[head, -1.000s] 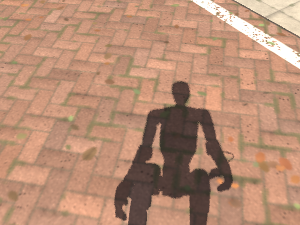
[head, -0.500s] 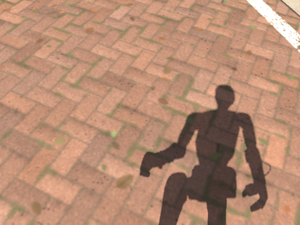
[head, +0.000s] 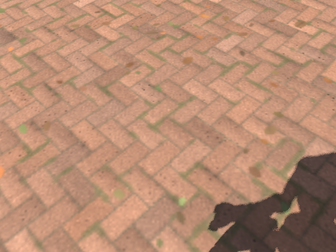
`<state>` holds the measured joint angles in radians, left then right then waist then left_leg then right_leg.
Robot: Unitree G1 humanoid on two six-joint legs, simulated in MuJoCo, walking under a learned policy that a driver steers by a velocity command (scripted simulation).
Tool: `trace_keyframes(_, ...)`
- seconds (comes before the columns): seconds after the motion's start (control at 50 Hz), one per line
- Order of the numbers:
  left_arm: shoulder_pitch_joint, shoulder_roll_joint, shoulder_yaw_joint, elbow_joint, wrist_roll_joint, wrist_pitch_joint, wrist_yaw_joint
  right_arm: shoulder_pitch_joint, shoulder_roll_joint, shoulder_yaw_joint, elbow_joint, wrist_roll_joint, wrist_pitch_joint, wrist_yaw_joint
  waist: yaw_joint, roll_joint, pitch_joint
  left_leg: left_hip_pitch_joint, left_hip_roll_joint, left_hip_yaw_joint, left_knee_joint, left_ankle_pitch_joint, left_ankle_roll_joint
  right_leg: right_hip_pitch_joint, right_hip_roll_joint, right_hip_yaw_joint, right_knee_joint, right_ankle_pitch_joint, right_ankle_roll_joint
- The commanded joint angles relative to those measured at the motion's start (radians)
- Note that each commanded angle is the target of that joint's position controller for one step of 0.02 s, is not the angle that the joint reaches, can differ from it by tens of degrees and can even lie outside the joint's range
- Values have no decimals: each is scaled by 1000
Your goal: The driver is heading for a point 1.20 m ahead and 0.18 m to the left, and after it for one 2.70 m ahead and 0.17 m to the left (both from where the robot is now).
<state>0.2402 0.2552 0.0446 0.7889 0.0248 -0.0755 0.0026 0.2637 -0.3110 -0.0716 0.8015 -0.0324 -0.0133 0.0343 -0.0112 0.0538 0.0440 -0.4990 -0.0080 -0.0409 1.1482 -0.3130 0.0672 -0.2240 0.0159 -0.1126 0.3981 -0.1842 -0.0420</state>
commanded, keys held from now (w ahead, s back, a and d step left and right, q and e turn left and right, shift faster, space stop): w+q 0.36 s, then w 0.50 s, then w+e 0.14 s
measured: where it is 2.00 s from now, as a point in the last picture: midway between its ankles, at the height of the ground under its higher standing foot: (133, 145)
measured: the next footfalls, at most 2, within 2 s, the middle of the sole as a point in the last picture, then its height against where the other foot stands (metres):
left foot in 0.34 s outside the picture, level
right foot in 0.90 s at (159, 206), level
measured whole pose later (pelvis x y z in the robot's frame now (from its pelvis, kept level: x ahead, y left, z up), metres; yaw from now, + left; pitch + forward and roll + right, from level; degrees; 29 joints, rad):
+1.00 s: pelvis +0.54 +0.12 -0.01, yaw +17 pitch +0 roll +0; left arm 0.18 0.26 0.04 0.79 0.02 -0.05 -0.02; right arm 0.37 -0.26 -0.03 0.92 -0.03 -0.07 0.00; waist -0.02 0.01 0.05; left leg -0.22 -0.07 -0.02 1.13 -0.37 0.08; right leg -0.38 0.06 -0.07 0.55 -0.18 -0.10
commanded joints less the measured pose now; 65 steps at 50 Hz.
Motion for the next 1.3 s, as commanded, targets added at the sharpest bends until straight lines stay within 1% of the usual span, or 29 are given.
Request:
trace_keyframes(0.02, 48, 106, 26, -27, -10, -33, -6, 10, -25, 0, -69, -5, 10, 21, -2, -143, -25, -148, 68, -32, 0, 77, -12, 98, -293, 206, -242, 194, -126)
trace_keyframes(0.16, 110, 127, 32, 12, -8, -27, -5, -231, 14, 27, -156, 0, 0, 49, 44, -137, 21, -138, 76, 69, -356, 301, -18, 136, -255, -16, -248, 286, -92)
trace_keyframes(0.24, 167, 162, 40, 41, -7, -9, 6, -305, -1, 27, -192, -10, 2, 54, 63, -139, 40, -95, 51, 134, -492, 197, 23, 246, -292, -67, -195, 399, -73)
trace_keyframes(0.28, 180, 190, 45, 53, -5, 7, 12, -275, -15, 19, -190, -18, 4, 44, 43, -157, 5, -11, -9, 173, -532, 81, 60, 301, -300, -107, -63, 693, -59)
trace_keyframes(0.3, 182, 204, 47, 56, -5, 17, 14, -206, -29, 10, -173, -21, 0, 37, 11, -162, -42, 73, -50, 183, -554, 36, 84, 313, -301, -123, 66, 827, -56)
trace_keyframes(0.32, 171, 210, 45, 50, -9, 26, 15, -63, -48, -4, -129, -25, -9, 27, -55, -136, -125, 251, -91, 183, -622, 58, 113, 261, -286, -149, 270, 831, -42)
trace_keyframes(0.34, 164, 193, 38, 23, -5, 28, 13, 119, -114, -32, -75, -35, -14, 9, -130, -50, -241, 522, -6, 32, -666, 1, 160, 69, -262, -156, 557, 581, -9)
trace_keyframes(0.36, 200, 63, 9, -61, -8, 21, -11, 106, -239, -60, -91, -19, -10, -6, -56, 210, -334, 852, 317, -494, -718, -40, 291, -398, -93, -130, 899, -329, 56)
trace_keyframes(0.38, 82, 143, 24, -85, 3, 16, -11, 168, -230, -60, -112, 7, 0, -18, -126, 76, -378, 861, 370, -715, -843, 35, 322, -523, -35, 73, 1016, -367, 61)
trace_keyframes(0.4, 12, 135, 21, -102, -11, 9, -15, 132, -193, -51, -80, 12, 2, -30, -105, 14, -230, 769, 337, -506, -841, 184, 292, -579, -96, 112, 991, -240, 46)
trace_keyframes(0.42, 33, 114, 10, -86, -17, -1, -14, 84, -130, -33, -69, 18, -6, -34, -56, -23, -140, 619, 294, -392, -849, 336, 255, -517, -130, 111, 887, -170, 39)
trace_keyframes(0.44, 51, 111, 9, -67, -8, 5, -14, 39, -92, -20, -68, 18, -16, -35, -11, -46, -94, 512, 240, -305, -866, 432, 214, -442, -154, 116, 809, -155, 40)
trace_keyframes(0.48, 120, 106, 8, -38, 17, 41, -20, -4, -52, -1, -68, 24, -36, -30, 43, -22, -94, 396, 186, -212, -907, 506, 188, -318, -160, 115, 743, -145, 51)
trace_keyframes(0.52, 115, 92, 9, -34, 18, 58, -31, 28, -64, -3, -42, 30, -53, -25, 50, -22, -77, 368, 162, -173, -948, 516, 191, -319, -150, 99, 694, -101, 60)
trace_keyframes(0.58, 4, 85, 10, -61, 14, 63, -35, 86, -80, -6, -9, 30, -60, -22, 18, -22, -12, 382, 152, -154, -1004, 453, 173, -415, -156, 93, 587, 20, 69)
trace_keyframes(0.68, -145, 79, 8, -101, 8, 57, -36, 168, -76, 0, 34, 30, -66, -26, -30, -10, 19, 493, 151, -127, -1007, 495, 138, -494, -135, 86, 411, 165, 62)
trace_keyframes(0.78, -277, 67, -3, -149, 5, 45, -41, 241, -74, 8, 84, 16, -66, -39, -68, -1, 57, 601, 175, -111, -973, 615, 132, -485, -85, 49, 253, 163, 19)
trace_keyframes(0.84, -225, 79, 0, -141, 3, 34, -36, 210, -98, 7, 99, 9, -67, -50, -20, 15, 42, 624, 191, -87, -891, 867, 108, -341, -30, 29, 172, 68, -34)
trace_keyframes(0.88, -13, 115, 18, -71, 0, 25, -16, 176, -124, 2, 105, 1, -67, -52, 74, 23, -74, 628, 167, -47, -655, 1109, 80, -96, 42, 3, 124, 9, -75)
trace_keyframes(0.9, 155, 141, 30, -19, 11, 15, -4, 159, -120, 5, 100, 6, -68, -52, 150, -3, -169, 518, 134, -8, -442, 988, 63, 140, -2, 47, 84, 59, -110)
trace_keyframes(0.92, 298, 242, 55, 5, 31, 13, 9, 194, -60, 22, 64, 24, -74, -49, 172, -143, -300, 266, 41, 51, -101, 592, 32, 414, -253, 375, 74, -17, -192)
trace_keyframes(0.94, 277, 276, 68, 22, 7, 25, -4, 276, -36, 19, 69, 33, -78, -39, 95, -349, -372, -10, -141, 30, 182, -167, -1, 548, -416, 854, -74, 74, -323)
trace_keyframes(0.96, 151, 221, 59, -1, -23, 30, -18, 205, -77, 15, 59, -3, -76, -39, 58, -181, -229, -114, -47, -47, 232, -119, 11, 433, -372, 793, -101, -7, -308)
trace_keyframes(0.98, 76, 158, 44, -15, -26, 31, -23, 119, -74, 19, 40, -5, -82, -32, 51, -93, -114, -136, 1, -38, 193, -41, 8, 298, -339, 645, -118, -9, -291)
trace_keyframes(1.0, 50, 116, 33, -9, -17, 29, -24, 80, -54, 24, 26, -2, -85, -27, 28, -50, -40, -116, 38, -27, 115, -4, 4, 183, -289, 553, -153, 55, -260)
trace_keyframes(1.02, 54, 104, 27, 7, -16, 24, -21, 62, -45, 26, 10, -10, -76, -23, 6, -62, -11, -84, 61, -29, 51, 6, -10, 112, -246, 492, -170, 125, -238)
trace_keyframes(1.1, 97, 141, 38, 37, -25, 3, -18, 48, -16, 39, -10, -18, -39, -16, -22, -100, -28, -31, 75, 13, -97, 34, -70, 18, -177, 379, -214, 237, -238)
trace_keyframes(1.18, 151, 151, 46, 48, -28, 10, -17, -149, -4, 51, -79, -10, -36, -13, 28, -109, 17, -75, 81, 37, -341, 199, -115, -3, -134, 353, -240, 182, -210)
trace_keyframes(1.3, 217, 172, 59, 47, -14, 20, -10, -298, -15, 57, -137, 8, -51, -14, 87, -130, -17, -20, 32, 31, -539, 263, -116, 103, -140, 400, -125, 307, -166)
Keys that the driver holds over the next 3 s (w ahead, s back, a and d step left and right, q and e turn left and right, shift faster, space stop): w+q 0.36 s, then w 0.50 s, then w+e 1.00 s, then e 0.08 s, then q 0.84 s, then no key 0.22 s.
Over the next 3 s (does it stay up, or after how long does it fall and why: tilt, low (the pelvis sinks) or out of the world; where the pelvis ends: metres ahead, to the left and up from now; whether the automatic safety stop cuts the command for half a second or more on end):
stays up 1.14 0.13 -0.01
